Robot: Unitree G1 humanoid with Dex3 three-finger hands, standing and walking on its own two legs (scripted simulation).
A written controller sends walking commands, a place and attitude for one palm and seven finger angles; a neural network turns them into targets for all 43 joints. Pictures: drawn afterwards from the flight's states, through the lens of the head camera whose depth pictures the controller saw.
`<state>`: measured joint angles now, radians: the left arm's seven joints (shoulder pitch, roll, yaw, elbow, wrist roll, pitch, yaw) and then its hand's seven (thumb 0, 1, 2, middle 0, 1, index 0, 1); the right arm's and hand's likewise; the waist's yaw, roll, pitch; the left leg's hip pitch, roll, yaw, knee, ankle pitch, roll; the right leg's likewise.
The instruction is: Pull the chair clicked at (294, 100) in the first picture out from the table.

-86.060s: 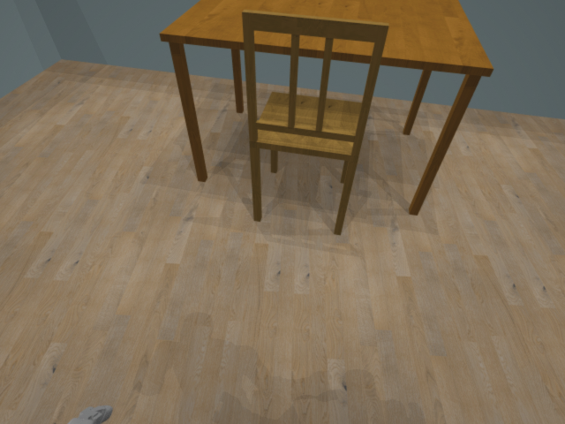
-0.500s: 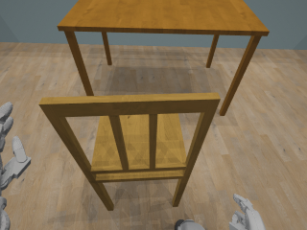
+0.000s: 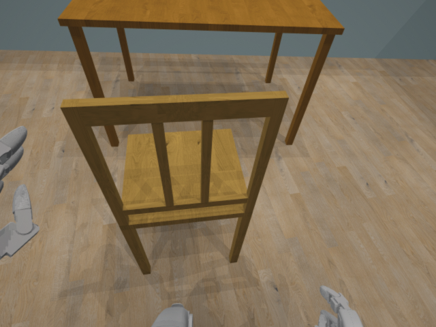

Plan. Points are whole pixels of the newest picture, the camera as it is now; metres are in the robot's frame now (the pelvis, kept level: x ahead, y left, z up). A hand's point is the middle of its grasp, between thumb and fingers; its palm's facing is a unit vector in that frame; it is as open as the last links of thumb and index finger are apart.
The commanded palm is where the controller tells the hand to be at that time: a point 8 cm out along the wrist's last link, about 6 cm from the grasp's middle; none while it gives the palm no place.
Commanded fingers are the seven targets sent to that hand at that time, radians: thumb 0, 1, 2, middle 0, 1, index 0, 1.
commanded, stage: stop stepping back and stand still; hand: left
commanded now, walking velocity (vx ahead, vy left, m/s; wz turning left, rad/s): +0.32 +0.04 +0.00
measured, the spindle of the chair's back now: (164, 169) +0.47 +0.14 -0.04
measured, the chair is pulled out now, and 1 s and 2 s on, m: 0.55 0.55 0.55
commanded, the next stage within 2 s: let the arm hang, fingers relaxed in 0.80 s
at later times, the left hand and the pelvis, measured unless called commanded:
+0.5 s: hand out of the picture +0.16 +0.25 +0.20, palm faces +0.41 -0.77 -0.48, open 7.4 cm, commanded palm +0.11 +0.30 +0.20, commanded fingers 0.00 0.90 0.90 -0.20 -0.30 -0.20 -0.30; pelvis -0.04 +0.00 +0.02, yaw -1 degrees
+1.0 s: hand (8, 294) +0.16 +0.30 +0.07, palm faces +0.26 -0.83 -0.49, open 7.4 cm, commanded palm none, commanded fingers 0.00 0.90 0.90 -0.20 -0.30 -0.20 -0.30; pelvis -0.05 +0.03 +0.02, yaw +0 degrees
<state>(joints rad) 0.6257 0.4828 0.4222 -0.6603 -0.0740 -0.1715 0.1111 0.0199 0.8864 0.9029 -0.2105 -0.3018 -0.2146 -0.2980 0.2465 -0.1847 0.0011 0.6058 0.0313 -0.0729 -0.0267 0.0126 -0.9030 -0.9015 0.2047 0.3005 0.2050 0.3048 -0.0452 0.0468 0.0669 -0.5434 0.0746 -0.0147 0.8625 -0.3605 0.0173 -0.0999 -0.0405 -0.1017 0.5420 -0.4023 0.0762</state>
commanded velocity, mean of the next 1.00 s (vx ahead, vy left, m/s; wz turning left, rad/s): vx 0.02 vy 0.00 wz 0.00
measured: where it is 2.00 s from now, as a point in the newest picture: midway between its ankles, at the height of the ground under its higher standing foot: outside the picture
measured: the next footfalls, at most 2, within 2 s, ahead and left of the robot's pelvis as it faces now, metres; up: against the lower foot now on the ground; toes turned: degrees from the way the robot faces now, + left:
right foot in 0.28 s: +0.00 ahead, -0.10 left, +0.00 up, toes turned -6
left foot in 0.52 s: +0.00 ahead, +0.14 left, +0.00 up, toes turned -1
